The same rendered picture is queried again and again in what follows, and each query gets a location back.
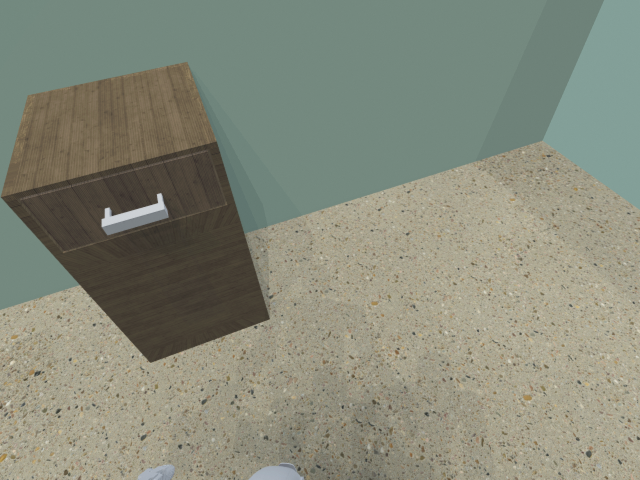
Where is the left robot shin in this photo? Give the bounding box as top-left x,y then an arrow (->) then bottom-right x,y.
279,463 -> 297,472

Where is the drawer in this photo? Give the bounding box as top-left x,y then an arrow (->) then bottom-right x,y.
21,150 -> 225,251

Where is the handle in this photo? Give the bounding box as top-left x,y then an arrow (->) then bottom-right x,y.
102,193 -> 169,235

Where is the cabinet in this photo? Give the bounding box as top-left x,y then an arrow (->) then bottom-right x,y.
1,62 -> 270,363

